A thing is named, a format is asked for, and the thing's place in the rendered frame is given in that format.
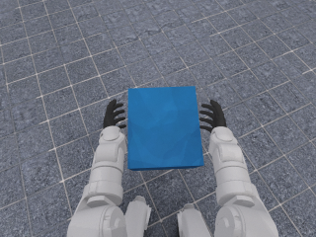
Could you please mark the robot right hand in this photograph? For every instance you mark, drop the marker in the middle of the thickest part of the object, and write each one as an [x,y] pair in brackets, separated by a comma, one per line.
[217,116]

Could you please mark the robot right upper arm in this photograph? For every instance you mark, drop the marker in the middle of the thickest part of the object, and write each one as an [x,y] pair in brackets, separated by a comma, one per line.
[233,220]

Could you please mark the robot right shin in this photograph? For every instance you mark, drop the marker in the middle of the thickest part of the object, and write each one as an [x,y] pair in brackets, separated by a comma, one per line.
[188,206]

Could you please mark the left robot thigh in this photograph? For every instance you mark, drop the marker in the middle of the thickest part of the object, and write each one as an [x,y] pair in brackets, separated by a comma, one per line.
[136,218]

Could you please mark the robot right forearm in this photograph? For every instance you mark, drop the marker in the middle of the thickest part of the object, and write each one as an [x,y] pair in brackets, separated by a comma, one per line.
[230,170]

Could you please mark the robot left hand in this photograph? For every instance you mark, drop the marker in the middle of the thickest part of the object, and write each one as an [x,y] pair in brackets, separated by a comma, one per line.
[109,119]

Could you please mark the robot left upper arm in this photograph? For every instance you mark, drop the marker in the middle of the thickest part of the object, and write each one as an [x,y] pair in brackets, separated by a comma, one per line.
[101,221]

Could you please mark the carton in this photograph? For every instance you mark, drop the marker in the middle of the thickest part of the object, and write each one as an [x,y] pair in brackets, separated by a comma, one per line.
[163,131]

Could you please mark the robot left forearm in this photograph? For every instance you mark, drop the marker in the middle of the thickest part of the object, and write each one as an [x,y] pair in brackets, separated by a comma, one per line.
[104,185]

